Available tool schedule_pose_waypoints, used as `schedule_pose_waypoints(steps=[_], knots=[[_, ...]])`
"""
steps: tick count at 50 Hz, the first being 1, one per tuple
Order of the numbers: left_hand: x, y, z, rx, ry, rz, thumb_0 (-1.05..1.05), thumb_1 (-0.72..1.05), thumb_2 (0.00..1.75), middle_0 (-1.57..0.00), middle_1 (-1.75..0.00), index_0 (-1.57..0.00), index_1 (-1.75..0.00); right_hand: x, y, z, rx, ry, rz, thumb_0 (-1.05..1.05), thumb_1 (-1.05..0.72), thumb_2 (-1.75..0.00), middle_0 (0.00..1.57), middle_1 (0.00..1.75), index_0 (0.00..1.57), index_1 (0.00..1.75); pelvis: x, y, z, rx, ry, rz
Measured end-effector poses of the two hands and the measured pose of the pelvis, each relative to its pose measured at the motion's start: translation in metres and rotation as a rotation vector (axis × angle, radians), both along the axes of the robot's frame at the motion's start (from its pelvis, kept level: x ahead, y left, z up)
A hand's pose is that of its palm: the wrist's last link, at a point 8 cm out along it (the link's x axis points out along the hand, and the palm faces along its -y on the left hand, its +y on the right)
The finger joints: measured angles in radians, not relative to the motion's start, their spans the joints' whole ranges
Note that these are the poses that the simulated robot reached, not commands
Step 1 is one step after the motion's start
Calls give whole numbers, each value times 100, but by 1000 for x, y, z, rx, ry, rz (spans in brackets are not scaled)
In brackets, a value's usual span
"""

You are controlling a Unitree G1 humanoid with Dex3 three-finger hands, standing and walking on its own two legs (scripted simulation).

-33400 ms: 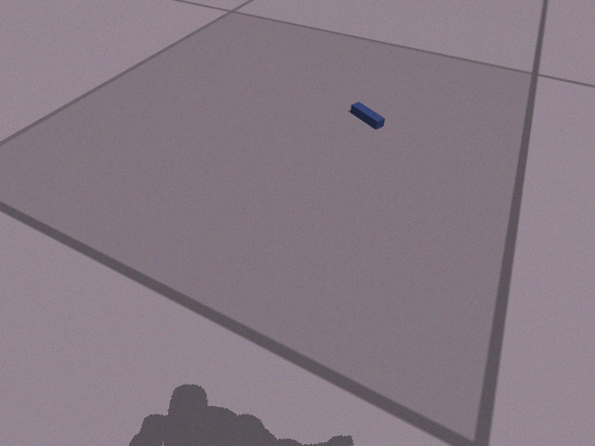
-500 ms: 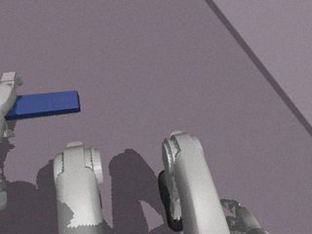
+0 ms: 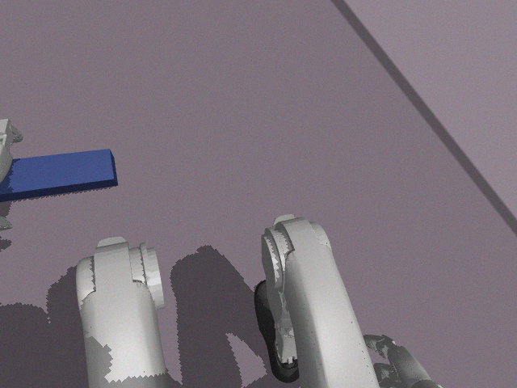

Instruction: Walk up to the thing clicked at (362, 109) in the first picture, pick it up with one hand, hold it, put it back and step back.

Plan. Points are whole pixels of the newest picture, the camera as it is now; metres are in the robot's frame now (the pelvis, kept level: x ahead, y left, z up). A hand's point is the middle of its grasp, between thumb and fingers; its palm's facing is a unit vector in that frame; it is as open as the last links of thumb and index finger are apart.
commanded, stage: rise first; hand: left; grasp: from above
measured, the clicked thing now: (49, 175) +0.46 +0.31 -0.29
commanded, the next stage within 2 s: approach in 1.24 s
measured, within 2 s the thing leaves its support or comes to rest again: neither
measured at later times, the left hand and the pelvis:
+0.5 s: hand out of the picture +0.42 +0.35 -0.18, palm faces -0.43 -0.10 -0.90, open 14.3 cm; pelvis +0.00 +0.00 -0.01, yaw -1 degrees
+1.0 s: hand out of the picture +0.42 +0.36 -0.17, palm faces -0.44 -0.09 -0.89, open 14.3 cm; pelvis +0.00 +0.01 +0.00, yaw -1 degrees
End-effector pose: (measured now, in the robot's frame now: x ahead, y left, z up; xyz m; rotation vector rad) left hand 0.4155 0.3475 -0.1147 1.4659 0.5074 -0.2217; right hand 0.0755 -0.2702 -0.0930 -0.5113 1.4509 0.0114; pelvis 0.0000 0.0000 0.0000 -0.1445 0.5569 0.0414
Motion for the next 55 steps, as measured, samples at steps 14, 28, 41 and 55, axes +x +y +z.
schedule_pose_waypoints(steps=[14,28,41,55], knots=[[0,2,-8,11,-6,3,0,-56,104,-8,-99,-7,-101,2,4,-2,-2,-15,21,0,-91,-90,21,30,20,30,-1,3,-4,-7,-6,0],[9,6,-8,19,-17,16,0,-57,105,-8,-100,-7,-102,-7,7,-1,-1,2,14,0,-91,-90,21,30,20,30,-1,4,-6,-15,-8,-4],[6,11,2,21,1,7,0,-58,105,-8,-100,-7,-102,-6,9,4,2,-7,7,0,-91,-90,21,30,20,30,-2,7,-1,-22,-7,-1],[7,10,9,15,-26,-8,0,-59,106,-8,-101,-6,-103,-3,8,7,-6,-37,16,0,-91,-90,21,30,20,30,-6,7,-1,-21,-21,1]])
